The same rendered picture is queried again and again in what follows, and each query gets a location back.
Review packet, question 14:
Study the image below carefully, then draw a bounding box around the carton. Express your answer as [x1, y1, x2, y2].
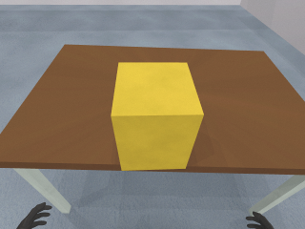
[111, 62, 204, 171]

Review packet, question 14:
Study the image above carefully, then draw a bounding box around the robot right hand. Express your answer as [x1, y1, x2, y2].
[245, 211, 274, 229]

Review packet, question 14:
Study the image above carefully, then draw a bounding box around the robot left hand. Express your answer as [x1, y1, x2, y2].
[16, 202, 52, 229]

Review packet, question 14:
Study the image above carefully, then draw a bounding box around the table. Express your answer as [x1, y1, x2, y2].
[0, 44, 305, 217]

